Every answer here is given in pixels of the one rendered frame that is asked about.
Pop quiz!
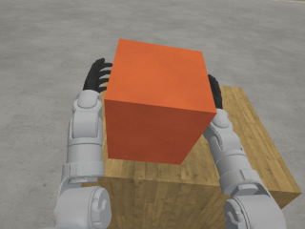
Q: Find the left robot hand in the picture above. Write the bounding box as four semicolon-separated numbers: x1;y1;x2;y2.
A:
83;57;113;93

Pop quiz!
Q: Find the robot right forearm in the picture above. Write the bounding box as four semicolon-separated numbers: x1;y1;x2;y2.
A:
203;108;287;229

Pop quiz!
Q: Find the pedestal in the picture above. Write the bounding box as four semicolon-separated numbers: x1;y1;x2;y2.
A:
81;75;302;229

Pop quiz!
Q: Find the carton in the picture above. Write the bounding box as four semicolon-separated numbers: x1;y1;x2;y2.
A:
104;38;217;165

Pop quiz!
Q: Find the right robot upper arm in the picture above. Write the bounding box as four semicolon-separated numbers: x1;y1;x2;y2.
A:
223;194;287;229

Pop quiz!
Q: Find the right robot hand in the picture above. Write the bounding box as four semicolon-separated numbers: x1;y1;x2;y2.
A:
208;74;223;110

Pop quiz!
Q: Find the left robot upper arm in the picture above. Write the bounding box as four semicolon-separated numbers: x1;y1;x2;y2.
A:
41;186;112;229

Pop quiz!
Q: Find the robot left forearm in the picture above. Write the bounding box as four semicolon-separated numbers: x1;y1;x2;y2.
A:
53;90;105;225

